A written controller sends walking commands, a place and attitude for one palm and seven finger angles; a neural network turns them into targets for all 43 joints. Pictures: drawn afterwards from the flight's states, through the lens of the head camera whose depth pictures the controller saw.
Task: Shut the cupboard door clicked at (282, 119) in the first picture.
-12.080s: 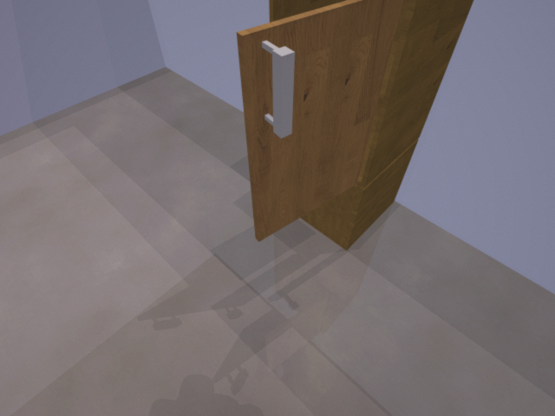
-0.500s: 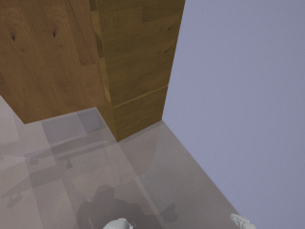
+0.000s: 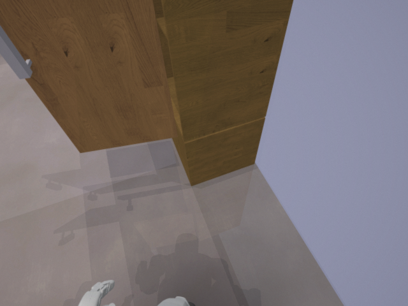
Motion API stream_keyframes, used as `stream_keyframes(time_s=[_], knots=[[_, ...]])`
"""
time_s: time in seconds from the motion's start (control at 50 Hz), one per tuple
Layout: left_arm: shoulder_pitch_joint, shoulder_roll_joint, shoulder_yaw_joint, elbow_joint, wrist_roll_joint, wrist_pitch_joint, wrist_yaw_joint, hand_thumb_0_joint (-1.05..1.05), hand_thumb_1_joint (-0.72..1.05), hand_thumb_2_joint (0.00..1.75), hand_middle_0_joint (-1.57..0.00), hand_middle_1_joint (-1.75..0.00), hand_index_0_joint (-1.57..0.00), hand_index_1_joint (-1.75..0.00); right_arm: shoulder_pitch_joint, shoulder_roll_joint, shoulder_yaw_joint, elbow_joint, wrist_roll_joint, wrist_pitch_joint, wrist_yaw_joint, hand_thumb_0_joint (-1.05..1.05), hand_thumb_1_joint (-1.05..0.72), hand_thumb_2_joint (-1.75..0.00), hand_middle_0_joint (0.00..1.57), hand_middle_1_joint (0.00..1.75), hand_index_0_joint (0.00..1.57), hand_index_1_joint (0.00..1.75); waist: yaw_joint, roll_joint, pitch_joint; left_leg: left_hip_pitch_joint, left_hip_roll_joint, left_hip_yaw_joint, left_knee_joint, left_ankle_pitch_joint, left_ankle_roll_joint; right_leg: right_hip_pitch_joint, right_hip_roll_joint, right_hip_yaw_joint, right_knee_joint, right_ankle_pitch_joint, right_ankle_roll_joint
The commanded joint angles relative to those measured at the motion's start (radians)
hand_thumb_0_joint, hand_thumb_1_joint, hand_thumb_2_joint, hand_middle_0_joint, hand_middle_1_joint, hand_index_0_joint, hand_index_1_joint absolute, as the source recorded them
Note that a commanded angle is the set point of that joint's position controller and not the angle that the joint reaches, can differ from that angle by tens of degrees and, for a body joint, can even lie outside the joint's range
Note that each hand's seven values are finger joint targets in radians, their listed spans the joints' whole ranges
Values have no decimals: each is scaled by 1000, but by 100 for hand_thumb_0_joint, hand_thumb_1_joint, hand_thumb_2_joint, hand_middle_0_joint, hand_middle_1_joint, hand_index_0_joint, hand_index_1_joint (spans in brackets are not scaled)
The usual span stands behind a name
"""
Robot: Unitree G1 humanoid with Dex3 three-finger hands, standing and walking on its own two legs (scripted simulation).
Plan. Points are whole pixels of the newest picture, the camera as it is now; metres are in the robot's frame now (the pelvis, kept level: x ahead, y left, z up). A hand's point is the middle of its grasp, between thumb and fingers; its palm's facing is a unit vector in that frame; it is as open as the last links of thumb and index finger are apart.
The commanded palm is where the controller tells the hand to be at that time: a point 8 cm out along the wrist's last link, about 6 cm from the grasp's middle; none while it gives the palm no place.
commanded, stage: turn to face it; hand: left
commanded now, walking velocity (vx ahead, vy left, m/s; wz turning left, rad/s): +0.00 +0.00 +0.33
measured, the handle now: (8, 41) +0.67 +0.50 +0.16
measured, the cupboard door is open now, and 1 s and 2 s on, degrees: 80 80 80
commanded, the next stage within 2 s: take the last steps up to it in 0.14 s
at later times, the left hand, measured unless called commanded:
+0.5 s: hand out of the picture -0.07 +0.20 -0.17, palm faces +0.32 -0.92 -0.21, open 7.4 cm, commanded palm none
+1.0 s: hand (86, 276) +0.20 +0.30 -0.17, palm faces +0.21 -0.97 -0.15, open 7.4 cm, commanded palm none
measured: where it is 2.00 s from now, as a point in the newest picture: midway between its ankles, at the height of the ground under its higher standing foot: (185, 294)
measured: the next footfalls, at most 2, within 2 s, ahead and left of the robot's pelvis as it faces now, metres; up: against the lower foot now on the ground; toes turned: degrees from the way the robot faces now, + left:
left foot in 0.50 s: +0.00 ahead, +0.13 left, +0.00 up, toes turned +19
right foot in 1.06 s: +0.28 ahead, +0.05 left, +0.00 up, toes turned +8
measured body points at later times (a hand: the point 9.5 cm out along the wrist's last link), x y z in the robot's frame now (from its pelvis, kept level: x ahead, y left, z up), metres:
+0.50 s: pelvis +0.01 +0.03 +0.00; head +0.04 +0.05 +0.45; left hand -0.09 +0.25 -0.15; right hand +0.20 -0.18 -0.13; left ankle -0.04 +0.12 -0.73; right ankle -0.01 -0.12 -0.73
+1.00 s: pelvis +0.13 +0.11 +0.00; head +0.17 +0.12 +0.45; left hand +0.19 +0.35 -0.15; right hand +0.05 -0.12 -0.14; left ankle -0.03 +0.12 -0.73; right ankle +0.24 +0.03 -0.70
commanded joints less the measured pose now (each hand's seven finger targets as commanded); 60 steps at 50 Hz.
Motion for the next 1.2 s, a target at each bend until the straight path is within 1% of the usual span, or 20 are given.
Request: stream_keyframes(time_s=[0.0, 0.04, 0.08, 0.22, 0.36, 0.44, 0.46, 0.48, 0.5, 0.52, 0.58, 0.64, 0.9, 0.98, 1.02, 1.04, 1.06, 1.1, 1.14, 1.18], knots=[[66, 200, 40, -62, 2, -24, 24, 0, 90, 90, -20, -30, -20, -30, -34, -124, -41, -95, -3, -12, 2, 0, -90, -90, 20, 30, 20, 30, 34, -179, -80, -169, 38, 22, 507, -289, -31, 90, -436, 299, -321, 194, -175], [9, 148, 24, -65, -2, -30, 16, 0, 90, 90, -20, -30, -20, -30, -11, -105, -38, -48, -5, 5, 7, 0, -90, -90, 20, 30, 20, 30, -8, -207, -32, -175, 65, 56, 624, -182, -51, 82, -302, 153, -274, 329, -126], [41, 126, 19, -53, -6, -40, 11, 0, 90, 90, -20, -30, -20, -30, -1, -93, -30, -42, -3, 3, 10, 0, -90, -90, 20, 30, 20, 30, -4, -227, -59, -184, 72, 74, 629, -120, -63, 141, -260, 54, -246, 460, -97], [212, 143, 24, 20, 6, -48, 13, 0, 90, 90, -20, -30, -20, -30, -115, -63, -5, -39, 4, -3, 0, 0, -90, -90, 20, 30, 20, 30, 68, -201, -91, -125, 82, 126, 382, -208, -75, 294, -302, 25, -180, 753, -124], [271, 193, 47, 83, 18, -59, -4, 0, 90, 90, -20, -30, -20, -30, -187, -68, 12, -61, 5, -35, 14, 0, -90, -90, 20, 30, 20, 30, 111, -242, -72, -71, 93, 172, 161, -251, -43, 304, -394, 109, -246, 376, -165], [196, 199, 50, 100, 10, -54, -16, 0, 90, 90, -20, -30, -20, -30, -73, -64, 20, -26, 3, -60, 13, 0, -90, -90, 20, 30, 20, 30, 34, -197, -80, 251, 50, 251, -159, -72, -18, 106, -327, -10, -162, 207, -91], [166, 172, 43, 92, 1, -52, -22, 0, 90, 90, -20, -30, -20, -30, 14, -112, 10, -1, 2, -70, 5, 0, -90, -90, 20, 30, 20, 30, -13, -102, -107, 430, 91, 197, -240, -41, 12, -29, -265, -77, -22, 155, -46], [160, 105, 31, 65, -6, -46, -32, 0, 90, 90, -20, -30, -20, -30, 107, -220, -20, 18, -11, -75, -4, 0, -90, -90, 20, 30, 20, 30, -59, 202, -141, 586, 332, -123, -294, -71, 104, -264, -124, -188, 244, -141, 17], [69, 76, 12, 23, 4, -43, -28, 0, 90, 90, -20, -30, -20, -30, 195, -259, -26, 33, -9, -64, -15, 0, -90, -90, 20, 30, 20, 30, -94, 270, -108, 555, 433, -231, -347, 13, 189, -385, -79, -127, 446, -289, 16], [47, 83, 17, 15, 4, -43, -27, 0, 90, 90, -20, -30, -20, -30, 179, -243, -18, 32, -9, -59, -22, 0, -90, -90, 20, 30, 20, 30, -80, 173, -61, 489, 454, -194, -357, 13, 232, -421, -106, -63, 543, -276, -3], [93, 79, 16, 87, 12, -30, -35, 0, 90, 90, -20, -30, -20, -30, 71, -125, 20, -2, -4, -86, -31, 0, -90, -90, 20, 30, 20, 30, 1, 79, 60, 349, 337, -79, -404, 123, 172, -399, -129, -5, 621, -51, -8], [163, 63, 12, 124, 8, -31, -35, 0, 90, 90, -20, -30, -20, -30, 121, -100, 30, 21, 2, -114, -33, 0, -90, -90, 20, 30, 20, 30, 35, 25, 7, 408, 287, 36, -384, 436, 139, -378, -102, -26, 619, 44, 1], [-100, 18, -8, 34, -2, -44, -40, 0, 90, 90, -20, -30, -20, -30, 358, -43, 51, 155, -11, -132, -57, 0, -90, -90, 20, 30, 20, 30, -16, 27, 54, 534, 301, 70, -313, 860, 112, -377, -50, -96, 257, 100, -55], [67, 28, -5, 71, -5, -50, -27, 0, 90, 90, -20, -30, -20, -30, 335, -83, 44, 172, -2, -125, -61, 0, -90, -90, 20, 30, 20, 30, 71, 66, -25, 463, 274, 120, -124, 1188, 65, -47, 51, -154, 106, 68, -104], [308, 86, 23, 137, -1, -63, -18, 0, 90, 90, -20, -30, -20, -30, 285, -79, 36, 155, 17, -125, -57, 0, -90, -90, 20, 30, 20, 30, 183, 10, -107, 217, 213, 139, 194, 937, 25, 345, -24, -48, -25, 263, -163], [420, 162, 43, 166, 3, -73, -8, 0, 90, 90, -20, -30, -20, -30, 294, -36, 35, 131, 30, -131, -51, 0, -90, -90, 20, 30, 20, 30, 200, -170, -196, -55, 49, 195, 536, 186, -1, 562, -322, 376, -90, 499, -305], [387, 190, 41, 166, -18, -69, -8, 0, 90, 90, -20, -30, -20, -30, 288, -40, 30, 118, 28, -119, -49, 0, -90, -90, 20, 30, 20, 30, 149, -150, -198, -119, 26, 135, 789, -337, 8, 458, -486, 556, -223, 506, -386], [201, 94, 30, 119, -19, -70, 8, 0, 90, 90, -20, -30, -20, -30, 180, 4, 20, 91, 8, -97, -30, 0, -90, -90, 20, 30, 20, 30, 85, -43, 35, -157, 134, 61, 709, -199, 20, 143, -385, 357, -328, 283, -288], [125, 23, 6, 101, -10, -84, 5, 0, 90, 90, -20, -30, -20, -30, 234, 56, 34, 105, -4, -74, -20, 0, -90, -90, 20, 30, 20, 30, 6, -110, 37, -68, 172, 84, 607, -110, 3, -28, -295, 159, -374, 247, -209], [125, 9, 0, 112, -6, -94, 1, 0, 90, 90, -20, -30, -20, -30, 260, 70, 34, 118, -6, -64, -17, 0, -90, -90, 20, 30, 20, 30, -16, -146, -1, 2, 167, 128, 451, -85, -19, -44, -236, 60, -374, 326, -180]])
